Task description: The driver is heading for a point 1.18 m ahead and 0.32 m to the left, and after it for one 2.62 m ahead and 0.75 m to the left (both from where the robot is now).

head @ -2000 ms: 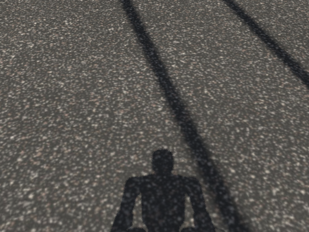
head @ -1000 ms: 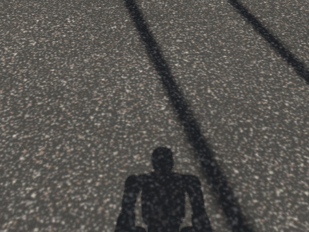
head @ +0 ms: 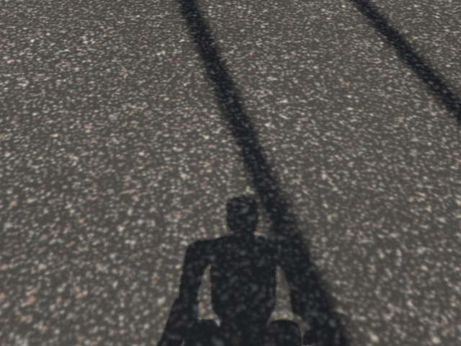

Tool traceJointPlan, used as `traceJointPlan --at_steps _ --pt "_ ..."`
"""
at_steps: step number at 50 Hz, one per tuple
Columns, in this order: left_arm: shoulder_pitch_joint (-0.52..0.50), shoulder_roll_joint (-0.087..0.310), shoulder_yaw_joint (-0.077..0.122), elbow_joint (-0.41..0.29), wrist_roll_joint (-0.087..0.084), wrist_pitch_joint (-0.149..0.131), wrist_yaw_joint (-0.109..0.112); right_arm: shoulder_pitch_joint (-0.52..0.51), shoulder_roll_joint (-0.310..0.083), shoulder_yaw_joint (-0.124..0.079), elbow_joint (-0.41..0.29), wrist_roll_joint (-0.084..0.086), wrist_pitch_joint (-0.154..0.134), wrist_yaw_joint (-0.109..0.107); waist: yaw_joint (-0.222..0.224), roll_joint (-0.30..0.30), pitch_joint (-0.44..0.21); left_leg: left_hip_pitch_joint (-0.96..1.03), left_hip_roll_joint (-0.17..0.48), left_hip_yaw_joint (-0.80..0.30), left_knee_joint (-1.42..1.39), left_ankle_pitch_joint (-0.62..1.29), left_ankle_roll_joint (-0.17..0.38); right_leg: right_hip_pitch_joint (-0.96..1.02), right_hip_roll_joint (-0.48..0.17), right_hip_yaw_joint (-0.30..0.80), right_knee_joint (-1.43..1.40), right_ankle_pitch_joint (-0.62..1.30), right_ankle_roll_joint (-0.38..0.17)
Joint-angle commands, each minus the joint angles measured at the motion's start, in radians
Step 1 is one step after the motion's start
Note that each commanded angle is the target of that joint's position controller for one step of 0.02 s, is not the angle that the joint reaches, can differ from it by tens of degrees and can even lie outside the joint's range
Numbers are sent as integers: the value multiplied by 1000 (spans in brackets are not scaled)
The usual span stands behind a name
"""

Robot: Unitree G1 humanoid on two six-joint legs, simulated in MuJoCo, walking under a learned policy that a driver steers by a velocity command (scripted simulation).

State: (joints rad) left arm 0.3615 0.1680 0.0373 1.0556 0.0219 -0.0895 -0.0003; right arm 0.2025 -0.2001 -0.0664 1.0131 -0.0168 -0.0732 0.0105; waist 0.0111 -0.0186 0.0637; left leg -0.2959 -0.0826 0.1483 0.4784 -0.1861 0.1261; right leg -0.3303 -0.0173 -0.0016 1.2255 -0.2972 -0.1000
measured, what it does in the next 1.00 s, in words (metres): walks ahead: right foot, then left foot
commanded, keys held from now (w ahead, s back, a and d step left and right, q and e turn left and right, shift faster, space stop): w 0.66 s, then w+q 0.34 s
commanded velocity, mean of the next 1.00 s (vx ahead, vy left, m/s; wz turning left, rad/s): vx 0.50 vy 0.00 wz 0.10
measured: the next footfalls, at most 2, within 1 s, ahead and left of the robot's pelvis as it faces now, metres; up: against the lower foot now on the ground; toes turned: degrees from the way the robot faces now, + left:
right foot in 0.42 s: +0.41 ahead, -0.10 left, +0.00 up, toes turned -4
left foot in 0.98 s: +0.71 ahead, +0.08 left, +0.00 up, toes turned +13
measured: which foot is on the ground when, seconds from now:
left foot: down 0.00-0.44, up 0.46-0.96, down 0.98-1.00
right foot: up 0.00-0.40, down 0.42-1.00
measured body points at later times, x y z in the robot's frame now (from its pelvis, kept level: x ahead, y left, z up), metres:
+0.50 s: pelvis +0.29 -0.03 -0.01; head +0.33 -0.04 +0.44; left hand +0.43 +0.20 -0.14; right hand +0.23 -0.26 -0.16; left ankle +0.11 +0.06 -0.64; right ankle +0.37 -0.09 -0.73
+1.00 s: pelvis +0.57 +0.00 -0.01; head +0.61 +0.02 +0.43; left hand +0.47 +0.23 -0.16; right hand +0.77 -0.20 -0.13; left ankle +0.67 +0.07 -0.73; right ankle +0.39 -0.09 -0.71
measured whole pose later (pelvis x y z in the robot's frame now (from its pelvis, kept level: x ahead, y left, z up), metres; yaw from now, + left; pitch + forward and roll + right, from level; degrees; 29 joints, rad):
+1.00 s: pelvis +0.57 +0.00 -0.01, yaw +9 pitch +1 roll +0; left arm 0.44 0.17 0.04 1.07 0.02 -0.09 0.03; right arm 0.06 -0.18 -0.05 0.88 -0.04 -0.06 0.03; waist 0.02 -0.01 0.07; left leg -0.45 -0.05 0.13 0.56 -0.13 0.17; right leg 0.04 -0.02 -0.21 0.62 -0.45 -0.04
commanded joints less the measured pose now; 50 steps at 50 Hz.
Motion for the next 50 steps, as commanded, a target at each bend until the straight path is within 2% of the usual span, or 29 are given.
traceJointPlan --at_steps 1,3,5,7,10,15,16,18,19,20,21,22,23,24,25,26,27,28,30,32,36,39,42,44,46,47,48,49,50 --pt "91 20 11 -30 19 19 -12 114 -20 10 12 1 -32 -10 26 26 -3 90 304 -363 -337 56 99 -149 -77 42 -33 45 12" --pt "45 26 15 -49 19 34 -18 164 -46 10 27 3 -41 -14 34 43 12 96 283 -300 -348 143 94 -194 -84 16 -87 69 27" --pt "-58 42 17 -86 19 44 -24 206 -65 11 32 5 -42 -14 18 53 36 124 269 -262 -367 180 83 -278 -97 -9 -159 139 43" --pt "-164 52 17 -122 12 46 -28 252 -63 17 37 7 -39 -13 -8 59 52 164 255 -233 -372 265 67 -337 -98 -32 -255 211 57" --pt "-291 39 8 -164 1 42 -32 309 -55 26 45 7 -40 -15 -40 71 56 210 231 -183 -355 400 38 -324 -69 -72 -436 294 67" --pt "-419 41 0 -207 -5 33 -31 390 -66 29 71 -1 -39 -27 -76 92 57 371 263 -166 -304 558 41 -307 -19 -110 -611 296 35" --pt "-425 47 2 -213 -5 30 -30 388 -70 28 74 -5 -38 -30 -70 95 56 402 276 -163 -282 609 45 -296 -10 -111 -633 268 22" --pt "-369 65 11 -205 -4 21 -22 355 -88 24 71 -9 -38 -36 -27 109 24 435 290 -146 -188 832 42 -194 29 -123 -668 184 -14" --pt "-289 83 20 -181 -3 16 -14 340 -101 20 70 -11 -36 -38 10 117 -18 444 292 -141 -96 947 36 -101 59 -127 -682 141 -34" --pt "-148 103 34 -135 -1 9 -6 323 -110 18 68 -9 -32 -37 69 107 -87 427 278 -128 60 959 26 49 82 -130 -738 155 -57" --pt "17 141 51 -86 17 0 3 302 -105 20 57 1 -32 -34 140 89 -170 280 250 -110 268 779 13 291 15 -63 -773 187 -90" --pt "164 242 78 -68 42 -2 13 331 -36 36 18 27 -32 -25 157 -59 -311 8 153 -55 626 310 -16 568 -266 286 -791 97 -171" --pt "132 252 86 -67 17 15 -2 407 -35 24 26 42 -29 -17 99 -173 -386 -242 -5 -126 898 -326 -31 673 -418 698 -928 84 -287" --pt "11 207 74 -83 -8 21 -10 308 -86 11 7 18 -23 -21 59 -37 -230 -329 79 -200 911 -238 -17 537 -365 565 -960 1 -244" --pt "-70 141 56 -96 -13 14 -15 223 -74 11 -19 9 -27 -15 42 0 -110 -336 112 -198 859 -160 -19 388 -326 439 -1002 27 -211" --pt "-103 94 42 -91 -7 6 -15 200 -51 11 -21 6 -25 -13 6 29 -37 -297 146 -194 788 -118 -22 271 -277 340 -1039 103 -168" --pt "-90 61 30 -72 -8 -2 -8 200 -39 10 -24 -11 -13 -9 -22 15 -15 -250 167 -195 732 -100 -32 200 -235 265 -1055 171 -135" --pt "-73 50 23 -58 -8 -9 -3 226 -13 14 -14 -20 1 -2 -42 -1 -14 -209 173 -188 698 -89 -43 164 -207 211 -1067 210 -116" --pt "-16 78 25 -36 -10 -23 2 212 -8 11 -24 -24 18 8 -54 -14 -12 -217 175 -164 660 -68 -60 154 -187 157 -1077 317 -115" --pt "17 111 28 -28 -10 -27 1 130 -20 9 -57 -23 29 14 -50 -22 9 -286 190 -144 600 -6 -77 163 -175 119 -1101 341 -114" --pt "79 109 21 -23 -7 -27 1 -46 -29 14 -116 -6 33 21 -11 -35 39 -363 189 -117 408 135 -91 218 -149 28 -1120 429 -78" --pt "128 108 16 -12 -6 -32 8 -139 -14 25 -146 2 29 24 18 -46 46 -340 154 -94 265 208 -75 274 -154 -38 -1121 502 -51" --pt "166 108 14 3 -1 -32 19 -207 -18 29 -174 -2 25 25 36 -45 59 -341 132 -62 172 197 -43 374 -186 -85 -1096 575 -46" --pt "163 121 16 6 3 -29 28 -214 -25 25 -185 -7 20 25 24 -47 54 -312 109 -39 128 137 -13 438 -208 -115 -1036 720 -42" --pt "136 150 22 1 5 -25 39 -150 -45 13 -173 -11 16 19 -16 -70 2 -218 52 1 114 40 28 485 -221 -149 -895 1020 -33" --pt "123 165 27 -4 8 -18 42 -69 -62 3 -151 -13 14 15 -51 -77 -47 -138 17 17 103 -7 52 495 -223 -163 -766 1120 -31" --pt "109 179 31 -12 6 -9 41 54 -81 -11 -112 -17 8 12 -101 -72 -113 0 -11 19 48 4 76 464 -216 -178 -587 1096 -22" --pt "86 182 31 -36 -2 -7 38 197 -134 -34 -74 -32 4 7 -169 -43 -186 228 52 -90 3 4 123 292 -196 -192 -344 895 -1" --pt "122 108 17 -97 -32 -12 19 278 -250 -69 -83 -42 7 -4 -155 160 -309 549 351 -552 -19 3 272 -93 -52 -212 76 288 50"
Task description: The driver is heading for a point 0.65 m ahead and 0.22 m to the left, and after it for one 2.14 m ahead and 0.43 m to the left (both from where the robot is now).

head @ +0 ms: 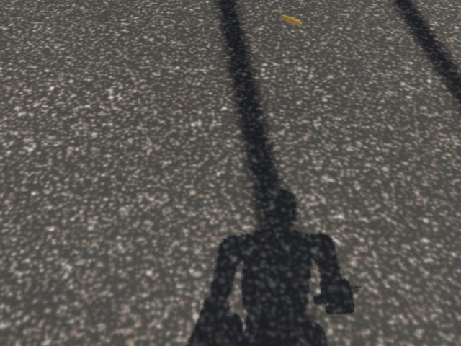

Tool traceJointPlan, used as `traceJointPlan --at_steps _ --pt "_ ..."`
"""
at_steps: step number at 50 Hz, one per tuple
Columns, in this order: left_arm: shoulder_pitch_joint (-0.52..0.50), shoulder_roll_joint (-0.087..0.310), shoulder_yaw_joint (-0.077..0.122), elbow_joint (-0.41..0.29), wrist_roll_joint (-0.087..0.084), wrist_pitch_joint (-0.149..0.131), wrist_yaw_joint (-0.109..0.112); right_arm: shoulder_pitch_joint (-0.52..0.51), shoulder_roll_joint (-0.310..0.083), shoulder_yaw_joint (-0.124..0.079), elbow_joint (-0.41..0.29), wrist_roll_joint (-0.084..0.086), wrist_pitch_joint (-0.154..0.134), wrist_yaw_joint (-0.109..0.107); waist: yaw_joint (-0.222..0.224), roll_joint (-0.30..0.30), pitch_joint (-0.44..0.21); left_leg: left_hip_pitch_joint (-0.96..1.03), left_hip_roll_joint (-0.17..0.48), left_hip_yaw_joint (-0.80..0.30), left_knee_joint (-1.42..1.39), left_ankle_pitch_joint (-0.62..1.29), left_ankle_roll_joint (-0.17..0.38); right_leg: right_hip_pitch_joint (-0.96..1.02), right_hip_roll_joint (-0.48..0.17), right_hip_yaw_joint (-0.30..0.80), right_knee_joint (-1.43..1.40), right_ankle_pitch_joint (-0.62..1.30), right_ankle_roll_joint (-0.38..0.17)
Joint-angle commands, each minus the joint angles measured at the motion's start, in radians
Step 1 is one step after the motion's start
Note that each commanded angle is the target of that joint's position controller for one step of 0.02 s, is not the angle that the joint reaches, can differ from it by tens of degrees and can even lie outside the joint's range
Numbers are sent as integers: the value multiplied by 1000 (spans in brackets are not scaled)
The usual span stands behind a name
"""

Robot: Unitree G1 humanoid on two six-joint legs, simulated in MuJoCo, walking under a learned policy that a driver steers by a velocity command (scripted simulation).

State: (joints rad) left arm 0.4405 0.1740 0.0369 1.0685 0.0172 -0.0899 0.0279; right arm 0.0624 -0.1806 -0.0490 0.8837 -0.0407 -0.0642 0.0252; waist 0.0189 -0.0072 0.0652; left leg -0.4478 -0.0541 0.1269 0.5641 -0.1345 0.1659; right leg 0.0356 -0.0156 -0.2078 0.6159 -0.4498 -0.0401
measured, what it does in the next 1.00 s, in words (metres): walks ahead, turning left: right foot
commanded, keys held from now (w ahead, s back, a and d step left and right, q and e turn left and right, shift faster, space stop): w+q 1.00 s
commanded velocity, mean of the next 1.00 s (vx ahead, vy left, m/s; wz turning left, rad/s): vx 0.50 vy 0.00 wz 0.56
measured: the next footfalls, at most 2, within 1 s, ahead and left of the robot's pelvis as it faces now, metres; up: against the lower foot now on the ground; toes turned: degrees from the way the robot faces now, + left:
right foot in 0.54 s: +0.50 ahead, -0.05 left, +0.00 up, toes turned +20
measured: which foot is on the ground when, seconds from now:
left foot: down 0.00-0.54, up 0.56-1.00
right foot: down 0.00-0.00, up 0.02-0.52, down 0.54-1.00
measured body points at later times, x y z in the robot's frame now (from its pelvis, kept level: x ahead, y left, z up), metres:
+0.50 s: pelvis +0.28 +0.01 +0.01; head +0.32 +0.03 +0.46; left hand +0.46 +0.27 -0.07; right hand +0.29 -0.28 -0.11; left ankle +0.10 +0.05 -0.72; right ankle +0.46 -0.07 -0.70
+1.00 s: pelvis +0.52 +0.09 +0.02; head +0.55 +0.11 +0.47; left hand +0.35 +0.30 -0.12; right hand +0.82 +0.03 -0.07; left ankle +0.58 +0.26 -0.69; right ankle +0.46 -0.06 -0.72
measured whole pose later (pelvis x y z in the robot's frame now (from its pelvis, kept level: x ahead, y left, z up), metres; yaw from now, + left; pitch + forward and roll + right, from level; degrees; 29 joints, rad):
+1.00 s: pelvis +0.52 +0.09 +0.02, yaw +35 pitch +2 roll -2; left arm 0.41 0.24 0.05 0.88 0.02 -0.08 0.00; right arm 0.04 -0.25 -0.04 0.69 -0.04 0.00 0.08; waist 0.07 0.03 0.05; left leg -0.60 0.05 0.07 0.68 -0.10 0.08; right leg 0.06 -0.01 -0.27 0.26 -0.34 0.01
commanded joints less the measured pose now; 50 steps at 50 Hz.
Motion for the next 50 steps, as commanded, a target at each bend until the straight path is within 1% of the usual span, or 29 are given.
traceJointPlan --at_steps 1,2,3,4,5,6,7,10,15,21,23,24,25,26,27,28,29,30,31,32,33,34,36,38,41,43,45,48,50 --pt "-15 136 29 -140 -13 -20 -20 384 -274 -86 49 14 14 -10 -132 132 -354 754 413 -871 -257 -5 290 -664 74 184 852 -51 -3" --pt "-115 140 30 -178 -5 -29 -27 306 -257 -80 43 30 20 -11 -103 62 -200 638 376 -710 -280 -45 248 -765 -8 251 828 43 -13" --pt "-145 139 28 -189 -7 -38 -30 252 -199 -66 35 31 19 -12 -75 2 -109 502 344 -607 -313 7 201 -744 -46 244 744 124 -11" --pt "-144 130 29 -186 -1 -33 -28 216 -163 -56 29 32 16 -15 -35 -35 -52 391 293 -525 -334 90 157 -692 -73 242 661 150 -2" --pt "-130 120 28 -190 17 -14 -27 200 -136 -46 29 40 10 -21 -1 -23 -36 310 245 -456 -347 155 129 -631 -89 243 600 157 16" --pt "-117 108 27 -191 28 7 -30 204 -132 -42 27 42 1 -23 12 -1 -45 275 217 -417 -353 193 118 -589 -95 240 560 158 31" --pt "-122 103 26 -199 33 23 -34 224 -144 -44 30 44 -9 -24 16 8 -50 263 199 -398 -354 247 119 -584 -93 229 535 161 45" --pt "-221 108 27 -248 32 44 -41 285 -188 -52 31 45 -15 -25 -3 36 -33 255 166 -373 -373 280 102 -645 -95 204 422 252 80" --pt "-424 124 24 -332 25 50 -48 400 -191 -52 26 42 -5 -26 -80 68 -23 382 156 -413 -354 315 50 -759 -71 206 225 406 94" --pt "-584 132 4 -418 12 32 -56 462 -210 -54 8 26 1 -40 -125 86 -13 514 177 -474 -271 430 60 -751 -10 208 28 408 68" --pt "-544 154 6 -424 7 21 -54 429 -228 -59 -9 23 0 -48 -90 98 -20 503 187 -495 -232 476 33 -638 5 223 -53 382 45" --pt "-473 170 12 -408 5 16 -48 386 -240 -62 -23 23 -2 -48 -50 103 -38 459 177 -487 -187 549 8 -511 25 220 -94 347 28" --pt "-363 199 23 -376 3 10 -38 359 -253 -65 -33 23 -6 -43 -6 96 -92 426 153 -480 -87 650 -15 -352 56 207 -113 317 10" --pt "-219 227 35 -342 6 -2 -25 336 -255 -65 -40 32 -14 -32 70 51 -172 361 97 -439 98 627 -38 -146 26 223 -170 360 -17" --pt "-63 297 51 -337 32 -9 -6 345 -187 -46 -75 45 -22 -22 117 -44 -325 224 38 -385 366 331 -53 96 -194 434 -181 178 -60" --pt "-79 380 69 -347 51 4 -7 490 -97 -30 -97 82 -14 -26 25 -300 -433 -77 -118 -269 640 -436 -85 306 -461 896 -274 179 -185" --pt "-135 296 63 -355 29 20 -14 471 -193 -38 -71 38 3 -37 5 -161 -349 -171 -19 -261 736 -379 -73 196 -432 968 -307 31 -191" --pt "-204 203 39 -366 19 21 -16 389 -200 -42 -72 24 9 -29 -1 -50 -190 -173 23 -245 718 -273 -80 35 -378 787 -335 37 -164" --pt "-234 162 28 -360 21 19 -20 340 -182 -38 -81 22 12 -20 -9 -8 -114 -155 54 -233 673 -216 -87 -69 -324 640 -362 144 -140" --pt "-224 156 24 -347 21 14 -18 320 -171 -38 -87 13 21 -10 -17 -47 -82 -136 78 -225 640 -198 -94 -124 -284 535 -382 239 -118" --pt "-210 156 23 -331 16 8 -18 323 -165 -37 -90 5 34 1 -30 -83 -66 -111 90 -215 624 -189 -101 -168 -254 455 -402 305 -103" --pt "-191 160 24 -319 10 -3 -22 322 -157 -36 -96 5 45 8 -36 -100 -68 -102 92 -206 618 -181 -103 -182 -248 410 -410 378 -102" --pt "-163 168 29 -304 -1 -21 -29 280 -146 -32 -120 5 57 20 -40 -97 -67 -147 103 -197 605 -148 -107 -169 -252 341 -431 474 -112" --pt "-143 177 33 -294 -2 -26 -30 209 -140 -28 -149 2 61 30 -33 -87 -54 -216 119 -189 578 -88 -115 -148 -257 279 -453 504 -121" --pt "-108 179 35 -274 1 -23 -31 104 -130 -19 -190 6 59 41 -17 -78 -28 -267 126 -164 461 12 -128 -127 -237 182 -466 546 -116" --pt "-99 185 37 -267 1 -21 -32 41 -115 -9 -211 8 54 49 -5 -78 -15 -234 124 -131 335 91 -126 -128 -220 117 -463 562 -101" --pt "-77 202 41 -258 0 -19 -29 -30 -107 0 -237 7 50 58 14 -79 1 -195 122 -89 220 123 -113 -115 -228 77 -462 573 -92" --pt "-34 227 47 -238 0 -6 -21 -92 -116 1 -267 1 50 63 31 -78 18 -166 107 -41 115 55 -83 -33 -256 40 -431 643 -79" --pt "-17 248 51 -224 2 9 -15 -91 -128 -4 -275 -6 52 57 23 -86 3 -114 65 -5 67 -45 -51 28 -266 3 -343 857 -67"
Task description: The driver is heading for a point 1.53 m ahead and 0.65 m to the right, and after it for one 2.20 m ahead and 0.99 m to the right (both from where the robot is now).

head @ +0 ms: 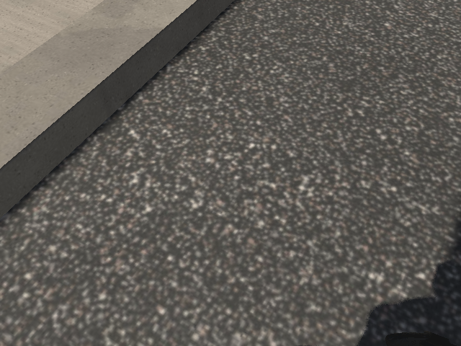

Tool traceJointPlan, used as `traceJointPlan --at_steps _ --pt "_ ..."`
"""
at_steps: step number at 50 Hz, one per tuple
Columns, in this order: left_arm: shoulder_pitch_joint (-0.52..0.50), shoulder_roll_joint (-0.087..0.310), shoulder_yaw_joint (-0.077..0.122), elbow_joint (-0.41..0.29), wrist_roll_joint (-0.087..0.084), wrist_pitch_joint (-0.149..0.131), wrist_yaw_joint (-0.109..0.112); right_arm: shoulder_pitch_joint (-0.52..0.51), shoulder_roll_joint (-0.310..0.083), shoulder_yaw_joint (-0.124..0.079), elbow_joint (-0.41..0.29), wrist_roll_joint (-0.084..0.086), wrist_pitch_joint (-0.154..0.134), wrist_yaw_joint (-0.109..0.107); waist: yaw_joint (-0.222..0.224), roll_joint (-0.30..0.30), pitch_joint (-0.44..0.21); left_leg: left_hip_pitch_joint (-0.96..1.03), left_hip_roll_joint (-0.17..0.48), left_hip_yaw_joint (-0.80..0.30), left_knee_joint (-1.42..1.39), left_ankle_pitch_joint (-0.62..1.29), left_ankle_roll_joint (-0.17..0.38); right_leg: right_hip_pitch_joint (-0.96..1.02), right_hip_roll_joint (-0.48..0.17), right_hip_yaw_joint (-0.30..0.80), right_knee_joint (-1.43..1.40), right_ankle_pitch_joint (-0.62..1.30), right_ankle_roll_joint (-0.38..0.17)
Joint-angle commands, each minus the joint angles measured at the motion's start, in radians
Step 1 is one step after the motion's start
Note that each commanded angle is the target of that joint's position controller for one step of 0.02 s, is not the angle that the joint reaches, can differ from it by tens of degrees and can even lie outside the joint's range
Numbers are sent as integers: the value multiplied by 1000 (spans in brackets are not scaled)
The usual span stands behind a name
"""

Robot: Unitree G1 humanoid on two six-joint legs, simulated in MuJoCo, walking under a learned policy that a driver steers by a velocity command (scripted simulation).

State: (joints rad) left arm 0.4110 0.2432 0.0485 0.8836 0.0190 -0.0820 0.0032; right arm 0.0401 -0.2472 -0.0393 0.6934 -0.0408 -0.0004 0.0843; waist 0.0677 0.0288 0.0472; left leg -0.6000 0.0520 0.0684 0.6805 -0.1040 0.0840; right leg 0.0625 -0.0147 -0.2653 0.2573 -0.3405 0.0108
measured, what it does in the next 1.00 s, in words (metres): walks ahead, turning right: left foot, then right foot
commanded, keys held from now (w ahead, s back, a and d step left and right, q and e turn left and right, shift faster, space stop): w+q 0.02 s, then w+e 0.98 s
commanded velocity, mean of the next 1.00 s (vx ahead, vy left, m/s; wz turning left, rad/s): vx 0.50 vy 0.00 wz -0.29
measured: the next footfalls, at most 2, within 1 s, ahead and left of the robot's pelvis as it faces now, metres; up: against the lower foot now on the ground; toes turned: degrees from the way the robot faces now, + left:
left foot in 0.06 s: +0.19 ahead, +0.10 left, +0.00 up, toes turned +6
right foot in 0.64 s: +0.48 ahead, -0.07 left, +0.00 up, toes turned -15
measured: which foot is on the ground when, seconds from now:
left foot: up 0.00-0.04, down 0.06-0.62, up 0.64-1.00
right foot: down 0.00-0.06, up 0.08-0.62, down 0.64-1.00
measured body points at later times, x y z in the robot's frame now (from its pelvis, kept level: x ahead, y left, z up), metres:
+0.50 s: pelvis +0.26 +0.04 +0.00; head +0.29 +0.04 +0.45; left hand +0.40 +0.27 -0.13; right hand +0.24 -0.22 -0.13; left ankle +0.15 +0.09 -0.74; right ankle +0.41 -0.11 -0.69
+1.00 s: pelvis +0.53 -0.03 +0.01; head +0.56 -0.06 +0.46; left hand +0.64 +0.23 -0.11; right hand +0.61 -0.32 -0.10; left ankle +0.74 +0.08 -0.68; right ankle +0.44 -0.06 -0.74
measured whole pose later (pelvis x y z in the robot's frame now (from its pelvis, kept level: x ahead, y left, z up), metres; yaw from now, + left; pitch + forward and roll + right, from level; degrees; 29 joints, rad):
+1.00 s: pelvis +0.53 -0.03 +0.01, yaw -23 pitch +2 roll +0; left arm 0.39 0.28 0.07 0.85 0.00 -0.04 -0.01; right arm 0.10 -0.26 -0.02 0.73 -0.04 -0.03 0.02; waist 0.06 0.04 0.04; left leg -0.67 0.11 -0.05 0.79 -0.08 -0.06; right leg -0.06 0.15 0.11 0.30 -0.26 -0.13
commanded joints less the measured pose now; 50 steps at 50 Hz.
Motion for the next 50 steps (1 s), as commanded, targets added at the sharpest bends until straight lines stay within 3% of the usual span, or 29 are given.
traceJointPlan --at_steps 1,2,3,4,5,6,7,8,10,11,13,17,22,26,29,30,31,32,33,34,35,36,37,39,40,43,50 --pt "17 196 43 -35 1 9 13 -37 -71 -19 -80 -9 -12 -8 -42 -136 -8 95 -78 74 -63 -135 52 24 -270 41 102 913 -112" --pt "34 200 40 -25 1 18 14 40 -80 -26 -58 -16 -18 -15 -73 -137 -58 204 -117 69 -98 -171 76 18 -271 37 231 1019 -112" --pt "33 190 31 -24 -3 25 13 206 -92 -38 -2 -24 -30 -27 -148 -100 -145 428 -146 50 -188 -112 103 -63 -251 15 426 962 -97" --pt "36 136 11 -54 -4 24 7 370 -150 -56 41 -37 -39 -45 -209 6 -271 716 33 -173 -222 -199 146 -282 -222 14 693 604 -76" --pt "102 28 -14 -109 -21 23 -17 367 -257 -74 35 -19 -39 -59 -141 235 -370 985 363 -698 -310 -151 271 -682 -39 62 1034 -254 -25" --pt "-35 143 16 -112 -8 30 -6 399 -247 -77 27 8 -32 -73 -205 39 -349 919 359 -702 -361 -36 250 -747 -32 232 1118 -173 -36" --pt "-97 124 13 -130 -26 23 -10 335 -210 -66 49 12 -37 -82 -172 22 -213 796 316 -500 -361 116 219 -766 -64 274 1091 -66 -51" --pt "-82 104 6 -113 -30 16 -14 298 -157 -50 63 12 -48 -82 -127 -3 -130 658 266 -380 -389 218 174 -711 -85 290 1003 -19 -56" --pt "0 97 9 -63 -2 45 -22 227 -94 -27 68 20 -66 -82 -55 26 -76 506 193 -226 -452 225 100 -594 -102 304 905 22 -48" --pt "20 91 13 -47 4 58 -28 227 -80 -22 73 21 -77 -81 -47 35 -70 474 179 -194 -478 231 88 -563 -93 304 895 40 -45" --pt "6 76 17 -42 2 71 -40 246 -95 -25 93 26 -94 -82 -36 33 -46 470 165 -138 -519 235 75 -599 -81 307 876 100 -41" --pt "-121 64 21 -66 0 77 -46 301 -95 -25 127 25 -104 -86 -64 33 20 515 151 -46 -567 214 42 -746 -78 313 792 244 -32" --pt "-263 40 6 -109 9 68 -56 341 -88 -18 161 26 -107 -97 -92 31 55 588 149 59 -557 331 29 -769 -61 239 570 359 -39" --pt "-361 25 -9 -158 13 63 -68 407 -102 -16 204 21 -96 -111 -118 31 70 699 177 120 -490 546 16 -736 -27 144 416 311 -87" --pt "-281 51 2 -151 15 66 -59 384 -150 -24 211 17 -85 -125 -67 76 -4 759 194 162 -299 985 -3 -589 64 82 387 165 -154" --pt "-202 69 11 -133 16 65 -53 365 -169 -29 208 13 -77 -128 -27 88 -51 753 202 168 -173 1054 2 -503 92 82 378 110 -181" --pt "-97 97 26 -105 19 58 -46 350 -181 -32 199 11 -69 -126 21 81 -113 706 204 164 2 992 12 -371 113 105 335 78 -211" --pt "47 145 50 -65 30 49 -35 312 -185 -34 179 19 -68 -119 105 18 -183 552 170 177 268 747 -3 -149 76 200 229 92 -258" --pt "72 273 86 -61 35 53 -20 364 -69 -10 125 27 -77 -102 47 -202 -265 163 17 163 642 -106 -47 161 -225 633 228 156 -387" --pt "49 295 93 -76 -3 60 -25 299 -100 -14 80 24 -88 -91 46 -166 -327 -87 -119 -54 834 -429 -62 255 -327 1038 70 159 -493" --pt "-3 262 86 -75 -16 66 -17 211 -109 -11 57 19 -101 -84 38 -67 -175 -180 -32 -132 797 -316 -55 143 -309 881 28 152 -448" --pt "-50 203 70 -75 -17 66 -14 210 -113 -10 50 27 -112 -81 -5 -16 -81 -144 6 -118 700 -237 -56 0 -279 777 2 216 -397" --pt "-93 163 58 -78 -15 62 -12 225 -112 -12 62 23 -108 -83 -53 26 -22 -87 34 -113 613 -214 -66 -114 -223 681 -14 319 -348" --pt "-130 135 45 -87 -22 45 -8 266 -96 -7 68 -6 -67 -80 -100 -4 -24 28 56 -108 518 -204 -100 -233 -142 559 -37 439 -313" --pt "-119 144 46 -85 -23 33 -11 267 -88 -6 63 -11 -51 -77 -105 -17 -34 40 53 -93 490 -200 -113 -250 -121 533 -37 502 -312" --pt "-70 180 55 -78 -22 21 -12 186 -76 -2 25 -8 -33 -70 -87 -50 -26 -4 55 -65 362 -111 -141 -260 -81 497 -48 544 -291" --pt "52 193 60 -74 -15 32 -4 -68 -80 11 -63 5 -43 -60 21 -99 -19 -82 5 -66 33 69 -143 -98 -76 557 13 554 -243"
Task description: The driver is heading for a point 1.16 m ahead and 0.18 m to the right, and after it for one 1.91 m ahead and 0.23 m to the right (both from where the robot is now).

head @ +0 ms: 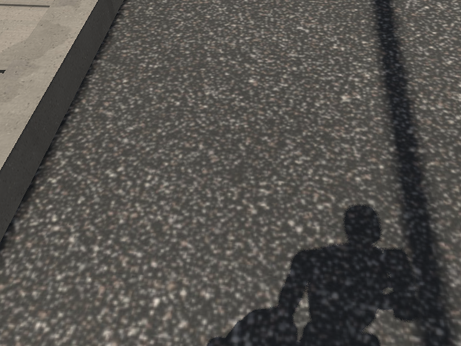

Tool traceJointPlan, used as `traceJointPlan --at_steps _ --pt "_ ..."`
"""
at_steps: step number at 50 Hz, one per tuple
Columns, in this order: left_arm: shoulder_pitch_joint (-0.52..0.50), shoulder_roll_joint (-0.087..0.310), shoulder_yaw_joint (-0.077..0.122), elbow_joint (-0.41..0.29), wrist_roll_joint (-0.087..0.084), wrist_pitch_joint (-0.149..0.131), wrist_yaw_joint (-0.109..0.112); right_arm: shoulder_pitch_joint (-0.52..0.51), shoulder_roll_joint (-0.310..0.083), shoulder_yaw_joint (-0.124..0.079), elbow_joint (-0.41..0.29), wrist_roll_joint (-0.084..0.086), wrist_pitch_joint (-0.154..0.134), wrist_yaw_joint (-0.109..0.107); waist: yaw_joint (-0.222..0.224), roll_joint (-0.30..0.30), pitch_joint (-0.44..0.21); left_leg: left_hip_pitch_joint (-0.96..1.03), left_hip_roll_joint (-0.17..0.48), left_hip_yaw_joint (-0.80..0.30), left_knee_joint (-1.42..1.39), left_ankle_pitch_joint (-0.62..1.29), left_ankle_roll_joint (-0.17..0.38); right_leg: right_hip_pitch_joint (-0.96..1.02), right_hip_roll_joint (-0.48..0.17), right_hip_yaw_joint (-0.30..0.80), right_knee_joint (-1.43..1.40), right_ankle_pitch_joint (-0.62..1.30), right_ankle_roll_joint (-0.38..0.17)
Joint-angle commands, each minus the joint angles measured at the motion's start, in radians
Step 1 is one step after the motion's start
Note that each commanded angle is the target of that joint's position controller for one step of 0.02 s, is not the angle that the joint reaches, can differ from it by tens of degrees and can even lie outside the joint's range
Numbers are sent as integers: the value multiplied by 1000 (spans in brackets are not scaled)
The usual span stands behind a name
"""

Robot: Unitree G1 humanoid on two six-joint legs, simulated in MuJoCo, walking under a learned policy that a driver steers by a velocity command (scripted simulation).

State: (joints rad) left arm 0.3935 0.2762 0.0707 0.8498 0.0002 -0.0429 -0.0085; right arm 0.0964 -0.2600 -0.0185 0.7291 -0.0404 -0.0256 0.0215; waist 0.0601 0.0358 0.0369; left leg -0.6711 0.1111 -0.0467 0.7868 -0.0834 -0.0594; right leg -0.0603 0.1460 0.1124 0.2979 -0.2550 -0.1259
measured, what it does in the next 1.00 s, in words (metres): walks ahead, turning right: left foot, then right foot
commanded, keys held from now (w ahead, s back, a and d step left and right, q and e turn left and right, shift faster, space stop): w+e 0.44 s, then w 0.56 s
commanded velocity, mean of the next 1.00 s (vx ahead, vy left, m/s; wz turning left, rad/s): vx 0.50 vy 0.00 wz -0.39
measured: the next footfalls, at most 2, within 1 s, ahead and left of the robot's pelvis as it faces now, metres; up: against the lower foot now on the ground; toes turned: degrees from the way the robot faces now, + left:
left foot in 0.14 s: +0.27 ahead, +0.13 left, +0.00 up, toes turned -7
right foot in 0.66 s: +0.46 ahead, -0.16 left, +0.00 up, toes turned -24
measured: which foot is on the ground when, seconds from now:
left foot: up 0.00-0.12, down 0.14-0.68, up 0.70-1.00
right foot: down 0.00-0.16, up 0.18-0.64, down 0.66-1.00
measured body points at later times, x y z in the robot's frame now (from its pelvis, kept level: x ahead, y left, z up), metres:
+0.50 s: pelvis +0.27 +0.03 +0.00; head +0.29 +0.03 +0.45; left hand +0.51 +0.22 -0.10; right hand +0.19 -0.24 -0.12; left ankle +0.23 +0.14 -0.74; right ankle +0.33 -0.13 -0.68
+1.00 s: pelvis +0.50 -0.11 +0.00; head +0.51 -0.12 +0.45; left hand +0.60 +0.14 -0.12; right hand +0.52 -0.39 -0.12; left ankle +0.67 -0.01 -0.68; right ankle +0.42 -0.14 -0.74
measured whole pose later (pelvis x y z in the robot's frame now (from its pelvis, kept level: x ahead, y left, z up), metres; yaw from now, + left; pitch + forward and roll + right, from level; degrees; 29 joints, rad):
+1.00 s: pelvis +0.50 -0.11 +0.00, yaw -23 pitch +1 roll -1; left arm 0.41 0.24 0.04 0.90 0.01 -0.07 -0.01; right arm 0.19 -0.26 -0.04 0.81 -0.03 -0.02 0.04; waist 0.03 0.05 0.02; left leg -0.63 0.12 0.02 0.87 -0.12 0.00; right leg -0.02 0.10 -0.04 0.21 -0.20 -0.10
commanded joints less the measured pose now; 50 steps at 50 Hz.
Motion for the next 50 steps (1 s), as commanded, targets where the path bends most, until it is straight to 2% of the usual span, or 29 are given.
traceJointPlan --at_steps 1,3,4,6,7,8,9,10,11,12,14,15,18,21,24,28,30,32,33,34,35,36,37,38,40,41,44,47,50 --pt "77 164 39 -43 8 -6 10 -146 -71 -8 -109 7 -23 3 37 -108 -8 -5 -65 47 -106 47 6 45 -245 194 -10 488 -106" --pt "66 177 42 -54 14 -7 17 -154 -87 -8 -122 11 -33 3 28 -116 -9 49 -82 31 -174 26 25 66 -267 232 27 519 -91" --pt "40 185 43 -64 16 -8 20 -119 -102 -12 -117 13 -37 1 3 -121 -13 117 -90 21 -215 2 38 52 -274 247 48 528 -73" --pt "-26 203 46 -84 18 -14 16 51 -144 -30 -68 15 -48 -13 -80 -119 -70 372 -136 36 -273 -72 71 -14 -248 248 180 648 -30" --pt "-42 191 41 -86 9 -21 7 187 -173 -43 -35 8 -61 -25 -154 -61 -144 568 -101 13 -335 -52 99 -76 -182 198 372 619 -5" --pt "-27 107 16 -117 -1 -29 0 348 -248 -59 -32 -16 -66 -44 -203 58 -304 799 139 -227 -370 -280 147 -197 -116 116 661 329 17" --pt "95 48 4 -150 -21 -25 -1 302 -327 -78 -41 -24 -52 -44 -103 307 -356 942 350 -701 -508 -344 250 -498 27 15 880 -321 42" --pt "81 130 10 -111 16 -6 9 239 -235 -68 -50 -6 -40 -38 -83 139 -246 834 326 -710 -511 -462 258 -581 -76 18 974 -254 33" --pt "12 139 14 -109 23 0 0 181 -147 -47 -60 4 -38 -34 -83 28 -128 705 276 -536 -523 -432 239 -574 -114 4 959 -155 38" --pt "-26 120 10 -113 22 4 -9 154 -111 -37 -53 3 -39 -31 -74 -2 -67 618 222 -387 -547 -296 219 -553 -145 -8 917 -101 49" --pt "-38 105 8 -116 36 25 -28 167 -101 -33 -28 9 -51 -34 -58 71 -34 542 154 -201 -579 -109 191 -515 -180 -29 877 -70 69" --pt "-40 97 7 -119 36 34 -34 184 -105 -35 -16 15 -62 -30 -54 84 -38 534 149 -156 -585 -28 194 -509 -181 -38 877 -56 74" --pt "-115 81 1 -153 36 46 -48 212 -116 -43 5 25 -80 -21 -53 68 -29 555 159 -54 -621 74 214 -585 -199 -46 858 12 86" --pt "-213 68 -5 -189 36 47 -56 241 -119 -47 28 23 -78 -20 -68 55 1 584 149 42 -640 126 216 -660 -210 -64 770 102 102" --pt "-303 36 -22 -216 34 38 -65 265 -118 -47 50 20 -77 -16 -87 50 18 582 121 127 -638 164 204 -616 -204 -96 581 201 99" --pt "-393 26 -35 -242 40 30 -69 319 -144 -52 90 21 -69 -18 -112 56 46 621 144 171 -632 217 193 -516 -180 -167 373 170 63" --pt "-400 37 -33 -245 47 26 -61 348 -161 -54 117 22 -56 -20 -109 58 46 686 164 180 -577 356 189 -477 -155 -191 313 90 33" --pt "-295 53 -23 -212 55 13 -48 351 -185 -56 136 22 -42 -24 -52 65 -25 727 161 213 -383 663 177 -321 -93 -218 247 20 -7" --pt "-139 68 -12 -156 64 1 -39 347 -176 -50 137 28 -36 -26 19 31 -116 671 130 253 -190 665 157 -113 -63 -220 176 70 -30" --pt "28 134 10 -115 79 -6 -24 340 -138 -36 105 31 -38 -25 85 -45 -244 475 99 256 76 365 138 159 -225 -32 170 -4 -71" --pt "56 255 37 -111 66 -3 -9 411 -27 -11 51 44 -41 -4 32 -309 -361 86 -88 236 431 -434 88 435 -544 490 87 13 -206" --pt "65 243 41 -115 25 2 -1 307 -137 -42 56 27 -34 -15 74 -148 -350 1 -90 58 531 -439 98 393 -537 544 36 134 -203" --pt "2 204 30 -99 20 0 6 245 -124 -42 35 38 -40 -11 35 -118 -208 -37 -47 30 523 -345 109 282 -493 357 39 260 -179" --pt "-41 143 13 -90 21 -6 4 236 -100 -32 41 40 -48 -9 -2 -84 -122 -1 -20 31 447 -287 111 149 -443 251 12 357 -145" --pt "-110 78 -8 -84 14 -18 2 290 -85 -31 74 16 -25 -4 -74 -101 -69 115 7 32 348 -247 96 -10 -366 121 -53 383 -91" --pt "-112 67 -13 -80 13 -26 0 306 -77 -32 86 9 -12 1 -85 -108 -70 152 1 38 330 -237 89 -46 -354 96 -78 389 -90" --pt "-72 92 -5 -45 5 -42 0 249 -59 -33 75 3 3 15 -90 -96 -28 102 6 56 267 -158 71 -69 -336 54 -150 353 -108" --pt "-26 90 -5 -14 4 -44 -1 123 -56 -32 40 3 3 16 -63 -87 26 11 21 61 146 -47 53 -42 -325 23 -187 326 -106" --pt "15 93 -6 13 5 -47 -2 25 -44 -24 14 9 -2 18 -37 -89 42 8 7 77 5 40 53 -6 -317 -12 -186 363 -93"
Keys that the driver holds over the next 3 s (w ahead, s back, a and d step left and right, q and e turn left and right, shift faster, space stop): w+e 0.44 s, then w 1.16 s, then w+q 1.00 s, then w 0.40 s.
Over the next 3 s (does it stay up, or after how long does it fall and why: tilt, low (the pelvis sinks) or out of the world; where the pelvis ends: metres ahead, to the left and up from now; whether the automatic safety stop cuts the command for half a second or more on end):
stays up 1.55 -0.31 0.00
